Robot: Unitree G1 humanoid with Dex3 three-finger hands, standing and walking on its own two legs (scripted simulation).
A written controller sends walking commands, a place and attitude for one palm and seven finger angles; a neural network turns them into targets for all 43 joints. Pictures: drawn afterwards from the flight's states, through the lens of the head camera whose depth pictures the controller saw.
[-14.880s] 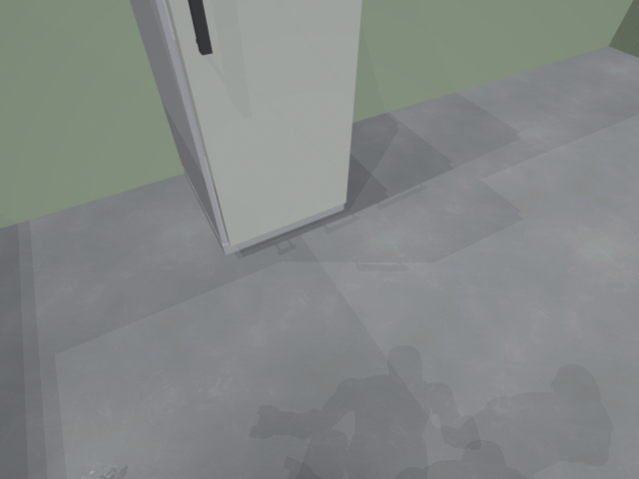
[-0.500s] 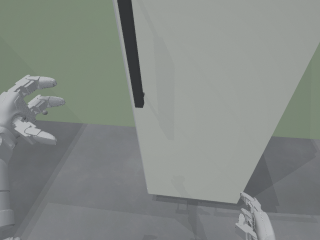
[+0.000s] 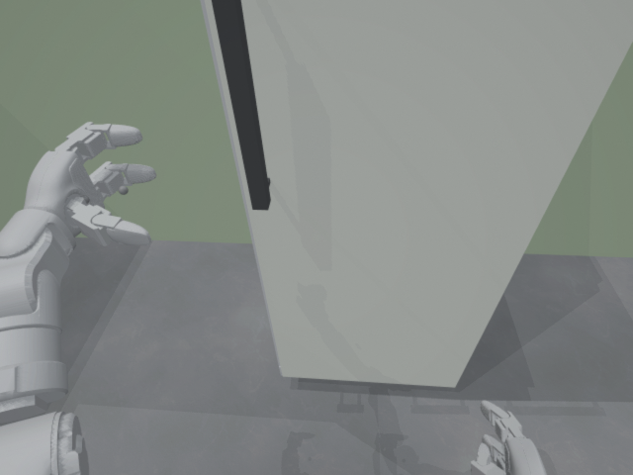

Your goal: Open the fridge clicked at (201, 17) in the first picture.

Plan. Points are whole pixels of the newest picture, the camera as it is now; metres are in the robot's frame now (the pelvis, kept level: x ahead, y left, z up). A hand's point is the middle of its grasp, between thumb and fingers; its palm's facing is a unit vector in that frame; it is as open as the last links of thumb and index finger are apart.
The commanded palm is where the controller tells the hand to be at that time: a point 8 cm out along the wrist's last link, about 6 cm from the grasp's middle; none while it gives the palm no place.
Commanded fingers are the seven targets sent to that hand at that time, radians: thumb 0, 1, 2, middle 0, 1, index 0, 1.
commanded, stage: move the hooked fingers beside the handle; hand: left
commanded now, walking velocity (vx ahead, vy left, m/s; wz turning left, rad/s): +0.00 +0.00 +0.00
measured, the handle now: (247, 94) +0.53 +0.14 +0.25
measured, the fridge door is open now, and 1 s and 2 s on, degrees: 0 0 0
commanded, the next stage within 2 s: feel for the door with the fingertips in 1.76 s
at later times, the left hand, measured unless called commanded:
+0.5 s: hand (168, 162) +0.41 +0.22 +0.22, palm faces +0.02 -1.00 -0.02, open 14.0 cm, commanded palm +0.39 +0.27 +0.22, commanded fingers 0.00 -0.50 0.30 -0.30 -1.20 -0.30 -1.20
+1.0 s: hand (198, 139) +0.47 +0.20 +0.22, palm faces +0.02 -1.00 -0.01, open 14.0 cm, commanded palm +0.44 +0.25 +0.22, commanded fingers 0.00 -0.50 0.30 -0.30 -1.20 -0.30 -1.20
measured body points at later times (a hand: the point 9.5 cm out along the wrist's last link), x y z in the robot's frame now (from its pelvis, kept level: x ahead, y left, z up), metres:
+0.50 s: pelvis +0.01 +0.00 +0.00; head +0.00 -0.02 +0.45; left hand +0.40 +0.27 +0.22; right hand +0.16 -0.24 -0.09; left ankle +0.01 +0.11 -0.74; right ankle -0.01 -0.11 -0.74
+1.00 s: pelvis +0.01 +0.00 +0.00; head +0.02 -0.01 +0.45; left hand +0.46 +0.25 +0.22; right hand +0.08 -0.27 -0.11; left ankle +0.01 +0.11 -0.74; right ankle -0.01 -0.11 -0.74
